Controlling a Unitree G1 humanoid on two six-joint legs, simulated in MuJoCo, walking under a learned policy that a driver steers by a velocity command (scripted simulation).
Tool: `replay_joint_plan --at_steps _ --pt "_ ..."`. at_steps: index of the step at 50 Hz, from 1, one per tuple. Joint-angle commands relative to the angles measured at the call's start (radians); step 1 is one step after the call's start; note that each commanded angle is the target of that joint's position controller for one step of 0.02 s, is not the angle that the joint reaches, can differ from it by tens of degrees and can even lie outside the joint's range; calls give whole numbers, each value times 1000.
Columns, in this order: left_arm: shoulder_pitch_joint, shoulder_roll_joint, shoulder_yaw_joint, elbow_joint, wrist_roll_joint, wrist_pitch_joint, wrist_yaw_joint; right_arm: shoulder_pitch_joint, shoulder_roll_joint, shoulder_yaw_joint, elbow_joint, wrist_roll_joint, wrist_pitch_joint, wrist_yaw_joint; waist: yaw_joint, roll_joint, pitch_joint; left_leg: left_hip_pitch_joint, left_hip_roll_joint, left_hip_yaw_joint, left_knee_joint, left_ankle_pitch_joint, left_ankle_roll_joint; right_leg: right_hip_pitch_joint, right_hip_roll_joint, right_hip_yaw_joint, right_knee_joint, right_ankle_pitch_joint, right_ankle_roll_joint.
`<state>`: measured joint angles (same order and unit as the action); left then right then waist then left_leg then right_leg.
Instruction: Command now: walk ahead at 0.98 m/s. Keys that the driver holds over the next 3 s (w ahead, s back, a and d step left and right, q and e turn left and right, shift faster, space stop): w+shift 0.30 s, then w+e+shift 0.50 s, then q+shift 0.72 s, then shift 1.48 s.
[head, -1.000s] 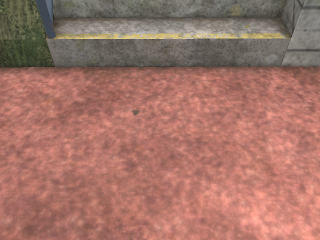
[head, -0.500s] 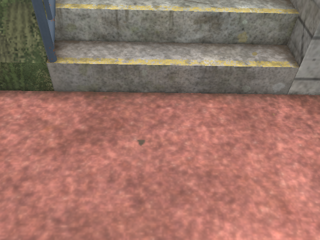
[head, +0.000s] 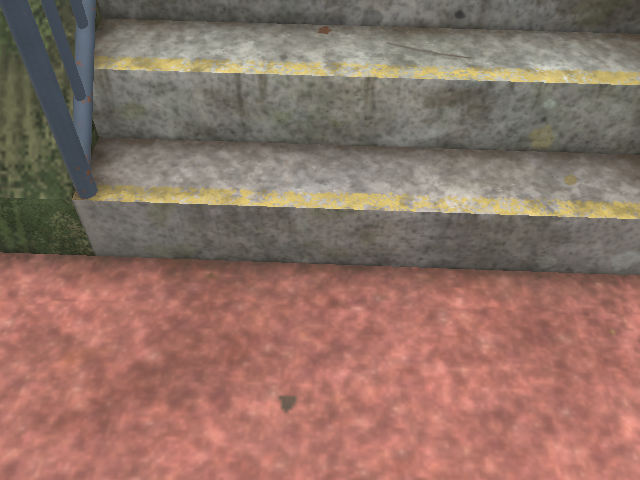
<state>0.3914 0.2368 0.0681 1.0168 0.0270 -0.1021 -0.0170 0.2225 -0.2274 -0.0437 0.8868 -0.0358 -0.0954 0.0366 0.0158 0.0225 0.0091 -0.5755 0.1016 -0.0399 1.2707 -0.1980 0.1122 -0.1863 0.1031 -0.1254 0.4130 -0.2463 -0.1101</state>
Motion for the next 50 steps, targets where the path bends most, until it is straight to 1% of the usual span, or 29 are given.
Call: replay_joint_plan --at_steps 1,6,8,10,11,13,14,15,16,17,19,21,23,26,30,32,33,35,36,37,38,39,40,42,44,46,48,49,50 --pt "1 50 -8 -47 -15 -37 1 -39 -13 14 -82 -16 21 19 -47 -38 131 -199 70 23 -80 96 -34 -61 -256 296 -357 -75 -96" --pt "103 71 -18 -39 -41 -59 1 -290 -11 41 -171 12 6 34 15 -32 182 8 2 157 -568 403 -32 -82 -209 141 -445 411 -62" --pt "124 113 -15 -31 -36 -59 8 -322 -28 40 -184 20 6 29 17 -57 168 34 -31 164 -678 437 -6 82 -235 112 -448 590 -53" --pt "156 140 -16 -22 -27 -50 15 -315 -66 28 -182 12 5 16 12 -76 101 62 -113 215 -723 345 18 279 -251 85 -325 1011 -28" --pt "159 160 -12 -17 -13 -38 24 -269 -84 21 -174 11 6 7 -19 -116 53 107 -151 218 -722 258 29 345 -268 80 -215 1193 -19" --pt "117 205 1 -16 16 -6 45 56 -152 -13 -85 13 8 -18 -179 -165 -127 409 -186 174 -737 125 65 351 -297 76 194 1283 -17" --pt "71 198 3 -29 20 2 49 250 -198 -36 -28 2 12 -36 -272 -156 -205 636 -118 112 -737 52 90 199 -265 65 482 1087 -20" --pt "84 69 -21 -71 7 -8 32 341 -287 -63 -11 -23 14 -53 -235 42 -302 893 135 -199 -707 -215 135 -126 -142 69 893 397 -19" --pt "204 10 -35 -97 -64 -29 15 279 -285 -69 -13 -31 11 -31 -112 279 -421 1057 326 -781 -937 -384 235 -445 -13 205 1156 -200 -10" --pt "62 86 -24 -116 -56 -29 29 162 -201 -63 -23 -16 4 -18 -107 89 -256 919 255 -656 -1010 -444 174 -530 -114 233 1115 -61 -41" --pt "-43 71 -27 -129 -40 -17 18 77 -89 -36 -6 -16 -19 -12 -53 -86 -50 595 206 -377 -1069 -223 108 -472 -187 223 979 39 -39" --pt "-14 23 -35 -128 -3 20 -14 95 -48 -16 42 -4 -34 -15 11 -25 16 414 148 -194 -1123 -116 51 -394 -227 229 917 48 -18" --pt "-71 13 -34 -153 0 46 -29 107 -49 -15 69 24 -51 -12 30 -6 67 380 96 -38 -1153 11 -12 -452 -247 211 884 95 -5" --pt "-233 10 -46 -225 -12 52 -37 112 -68 -13 66 21 -75 -3 17 19 120 325 37 171 -1186 333 -69 -479 -231 122 705 268 6" --pt "-417 18 -60 -282 -15 26 -46 155 -110 -6 66 33 -90 -27 -16 3 131 422 9 300 -1179 754 -112 -392 -146 -43 319 445 -22" --pt "-393 54 -54 -269 -6 20 -44 169 -161 -9 55 31 -80 -61 9 41 62 574 34 314 -1084 1089 -137 -332 -71 -89 229 438 -40" --pt "-290 75 -47 -244 -10 29 -34 152 -186 -12 45 21 -63 -80 62 114 -9 642 66 313 -968 1265 -138 -263 -44 -96 264 350 -56" --pt "113 159 -10 -141 -12 38 -13 38 -217 -27 5 8 -34 -96 272 170 -198 584 118 292 -520 1448 -105 78 -20 -42 337 234 -133" --pt "296 193 19 -87 -5 32 2 -47 -234 -38 -25 14 -18 -86 373 88 -245 435 90 283 -148 1195 -82 290 -35 15 209 256 -175" --pt "249 224 51 -77 -43 42 17 -161 -165 -31 -41 10 -17 -57 353 -191 -96 135 -140 273 317 79 -83 339 -75 121 71 281 -196" --pt "87 310 54 -101 1 50 19 -28 -16 19 -138 -10 -52 -45 76 -288 -68 -277 -181 133 582 -265 -117 441 -195 445 219 749 -326" --pt "47 323 63 -149 12 56 25 61 -26 37 -192 -5 -64 -46 53 -238 -326 -329 -157 -48 599 -248 -112 566 -357 802 -19 339 -449" --pt "6 216 46 -169 16 61 31 36 -73 38 -181 -15 -72 -45 29 -49 -197 -340 -103 -57 512 -176 -101 398 -346 839 -163 64 -387" --pt "-66 140 11 -172 -7 42 34 6 -61 47 -181 -48 -39 -46 -51 114 -58 -286 -52 -1 513 -92 -106 99 -332 628 -140 402 -291" --pt "-66 62 -36 -151 -16 4 27 40 -37 56 -166 -36 18 -49 -92 171 -24 -150 -24 32 415 -93 -126 -132 -255 392 -103 800 -182" --pt "25 96 -38 -93 -7 -25 23 12 1 59 -172 -6 55 -55 -45 48 -28 -154 -86 126 426 -182 -127 -118 -192 256 -96 1084 -108" --pt "180 160 -20 -33 12 -23 23 -99 41 55 -222 30 69 -100 48 -148 -21 -650 -147 96 974 -414 -62 224 -310 290 -68 1140 -133" --pt "185 157 -23 -21 17 -17 27 -219 51 57 -282 38 62 -118 60 -140 33 -823 -137 20 1043 -473 -23 279 -355 282 -90 980 -121" --pt "239 129 -25 21 22 -12 41 -333 97 72 -323 21 56 -129 73 -121 83 -976 -141 -68 1194 -493 22 339 -386 300 -59 927 -83"
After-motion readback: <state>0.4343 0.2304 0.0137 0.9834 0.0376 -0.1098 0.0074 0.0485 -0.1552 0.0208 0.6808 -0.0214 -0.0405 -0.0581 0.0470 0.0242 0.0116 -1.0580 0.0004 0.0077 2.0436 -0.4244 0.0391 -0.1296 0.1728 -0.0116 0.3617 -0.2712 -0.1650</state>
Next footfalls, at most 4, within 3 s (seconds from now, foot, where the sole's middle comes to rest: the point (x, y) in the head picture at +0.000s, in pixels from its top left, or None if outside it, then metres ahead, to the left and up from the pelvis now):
0.28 left None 0.49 0.09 -0.77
0.72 right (368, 326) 0.88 -0.08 -0.77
1.22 left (373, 172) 1.20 -0.09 -0.56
1.80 right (477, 177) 1.19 -0.35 -0.56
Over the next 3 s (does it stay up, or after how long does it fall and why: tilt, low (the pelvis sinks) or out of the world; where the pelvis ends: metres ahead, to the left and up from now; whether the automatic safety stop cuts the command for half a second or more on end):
stays up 1.11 -0.24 0.21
